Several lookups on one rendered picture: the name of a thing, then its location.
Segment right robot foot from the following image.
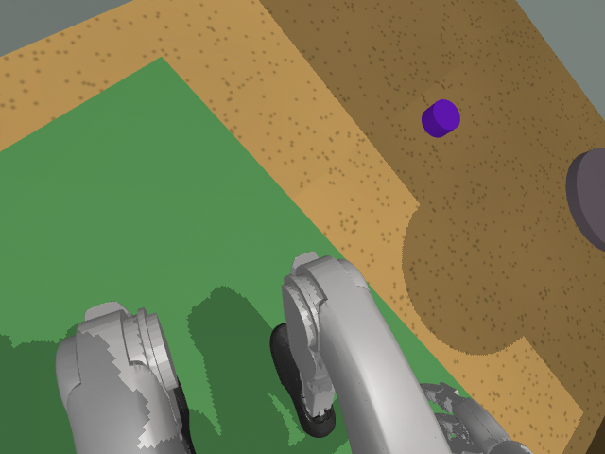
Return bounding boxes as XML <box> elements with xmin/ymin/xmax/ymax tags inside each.
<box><xmin>270</xmin><ymin>323</ymin><xmax>336</xmax><ymax>438</ymax></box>

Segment left robot foot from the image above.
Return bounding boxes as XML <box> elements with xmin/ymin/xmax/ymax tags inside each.
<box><xmin>173</xmin><ymin>377</ymin><xmax>196</xmax><ymax>454</ymax></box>

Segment right robot hand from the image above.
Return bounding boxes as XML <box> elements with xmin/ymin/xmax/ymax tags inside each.
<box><xmin>420</xmin><ymin>382</ymin><xmax>512</xmax><ymax>454</ymax></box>

